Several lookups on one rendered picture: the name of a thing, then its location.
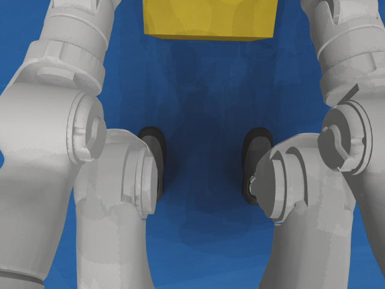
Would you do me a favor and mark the robot right shin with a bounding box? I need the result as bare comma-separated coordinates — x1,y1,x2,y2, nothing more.
250,133,356,212

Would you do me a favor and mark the robot right upper arm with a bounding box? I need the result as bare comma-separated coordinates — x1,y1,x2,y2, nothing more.
318,97,385,278

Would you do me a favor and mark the right robot forearm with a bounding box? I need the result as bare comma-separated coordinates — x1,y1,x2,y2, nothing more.
300,0,385,107

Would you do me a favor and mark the left robot foot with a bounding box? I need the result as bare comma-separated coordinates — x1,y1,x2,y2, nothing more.
138,126,167,202

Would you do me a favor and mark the robot left upper arm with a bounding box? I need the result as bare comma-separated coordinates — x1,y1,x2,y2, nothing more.
0,82,107,289

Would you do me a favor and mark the carton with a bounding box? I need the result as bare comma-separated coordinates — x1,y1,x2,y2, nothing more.
143,0,278,42

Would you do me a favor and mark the left robot forearm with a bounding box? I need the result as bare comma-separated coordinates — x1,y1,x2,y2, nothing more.
0,0,122,98

